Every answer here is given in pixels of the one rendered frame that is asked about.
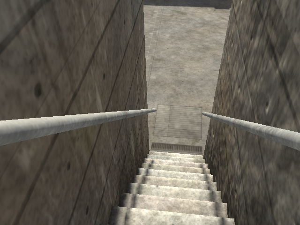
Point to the stairs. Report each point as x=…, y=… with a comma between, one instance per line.
x=171, y=189

